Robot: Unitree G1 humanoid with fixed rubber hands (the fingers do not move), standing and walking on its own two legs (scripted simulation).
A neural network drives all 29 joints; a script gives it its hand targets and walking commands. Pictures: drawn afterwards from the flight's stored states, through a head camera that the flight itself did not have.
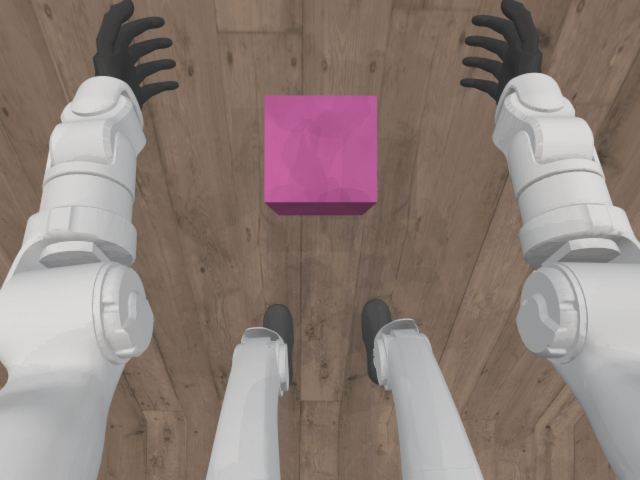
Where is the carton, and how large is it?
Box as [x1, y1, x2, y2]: [264, 96, 376, 214]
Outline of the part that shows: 265,96 264,201 278,214 362,214 376,202 376,96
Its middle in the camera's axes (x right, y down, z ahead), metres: +0.00 -0.18 +0.85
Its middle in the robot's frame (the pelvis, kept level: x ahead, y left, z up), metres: +0.55 +0.00 -0.53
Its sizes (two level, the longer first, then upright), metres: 0.210 0.200 0.250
